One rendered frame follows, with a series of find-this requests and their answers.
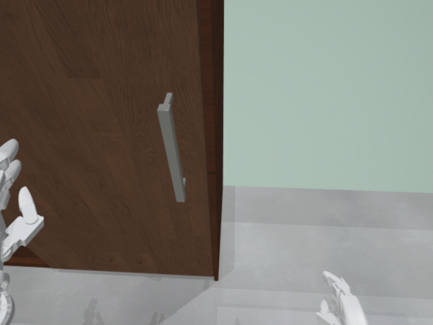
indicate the robot right hand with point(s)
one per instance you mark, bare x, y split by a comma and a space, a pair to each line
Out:
347, 309

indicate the wardrobe door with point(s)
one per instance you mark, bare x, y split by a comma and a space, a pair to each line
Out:
23, 251
80, 85

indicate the robot left hand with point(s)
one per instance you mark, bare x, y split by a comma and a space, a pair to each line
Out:
23, 229

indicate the handle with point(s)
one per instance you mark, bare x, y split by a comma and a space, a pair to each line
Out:
170, 142

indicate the robot left forearm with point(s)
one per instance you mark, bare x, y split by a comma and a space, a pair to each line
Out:
7, 305

